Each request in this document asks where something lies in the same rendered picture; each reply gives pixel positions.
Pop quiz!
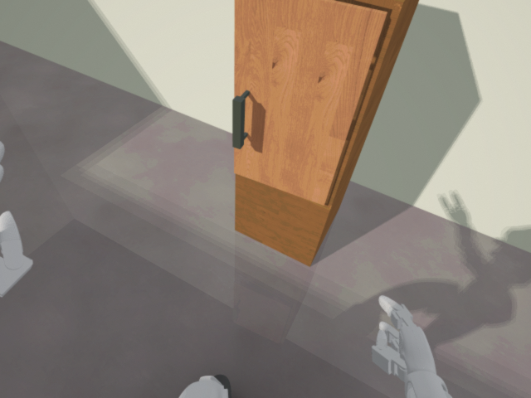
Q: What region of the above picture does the robot left shin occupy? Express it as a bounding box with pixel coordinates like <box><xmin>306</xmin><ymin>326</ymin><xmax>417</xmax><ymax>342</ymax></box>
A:
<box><xmin>199</xmin><ymin>376</ymin><xmax>222</xmax><ymax>386</ymax></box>

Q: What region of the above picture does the cupboard door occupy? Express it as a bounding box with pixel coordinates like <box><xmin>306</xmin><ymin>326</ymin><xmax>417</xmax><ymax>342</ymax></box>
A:
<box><xmin>234</xmin><ymin>0</ymin><xmax>387</xmax><ymax>206</ymax></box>

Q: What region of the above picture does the robot left foot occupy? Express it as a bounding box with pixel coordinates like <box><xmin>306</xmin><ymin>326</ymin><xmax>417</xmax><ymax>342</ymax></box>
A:
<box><xmin>214</xmin><ymin>375</ymin><xmax>231</xmax><ymax>398</ymax></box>

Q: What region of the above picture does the right robot forearm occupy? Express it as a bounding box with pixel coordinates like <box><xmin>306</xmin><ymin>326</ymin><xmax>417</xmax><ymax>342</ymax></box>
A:
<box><xmin>405</xmin><ymin>371</ymin><xmax>452</xmax><ymax>398</ymax></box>

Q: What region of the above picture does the right robot hand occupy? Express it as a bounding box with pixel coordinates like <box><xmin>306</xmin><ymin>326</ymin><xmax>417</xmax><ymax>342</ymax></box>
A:
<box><xmin>372</xmin><ymin>295</ymin><xmax>436</xmax><ymax>382</ymax></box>

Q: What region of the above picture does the handle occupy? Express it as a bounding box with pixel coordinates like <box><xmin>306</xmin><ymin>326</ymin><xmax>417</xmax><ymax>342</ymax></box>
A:
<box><xmin>232</xmin><ymin>90</ymin><xmax>250</xmax><ymax>149</ymax></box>

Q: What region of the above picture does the left robot hand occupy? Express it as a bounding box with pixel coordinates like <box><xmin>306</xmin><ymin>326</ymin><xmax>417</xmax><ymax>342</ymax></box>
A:
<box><xmin>0</xmin><ymin>141</ymin><xmax>33</xmax><ymax>297</ymax></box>

